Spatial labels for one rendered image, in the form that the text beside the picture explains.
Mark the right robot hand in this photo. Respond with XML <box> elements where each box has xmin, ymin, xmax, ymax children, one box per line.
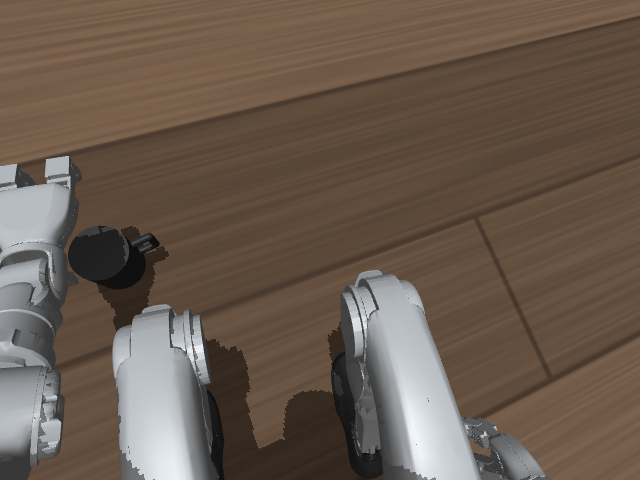
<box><xmin>461</xmin><ymin>417</ymin><xmax>547</xmax><ymax>480</ymax></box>

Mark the right robot foot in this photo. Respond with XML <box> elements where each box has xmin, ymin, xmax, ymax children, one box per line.
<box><xmin>331</xmin><ymin>352</ymin><xmax>383</xmax><ymax>479</ymax></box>

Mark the left robot hand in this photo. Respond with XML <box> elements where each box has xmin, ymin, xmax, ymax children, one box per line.
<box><xmin>0</xmin><ymin>156</ymin><xmax>82</xmax><ymax>288</ymax></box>

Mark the left robot arm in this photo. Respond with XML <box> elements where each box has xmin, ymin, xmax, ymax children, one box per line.
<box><xmin>0</xmin><ymin>242</ymin><xmax>68</xmax><ymax>480</ymax></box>

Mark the mug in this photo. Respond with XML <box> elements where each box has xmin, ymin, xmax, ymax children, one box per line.
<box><xmin>68</xmin><ymin>226</ymin><xmax>160</xmax><ymax>290</ymax></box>

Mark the left robot foot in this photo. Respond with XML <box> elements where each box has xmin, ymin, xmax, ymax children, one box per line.
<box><xmin>207</xmin><ymin>390</ymin><xmax>225</xmax><ymax>480</ymax></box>

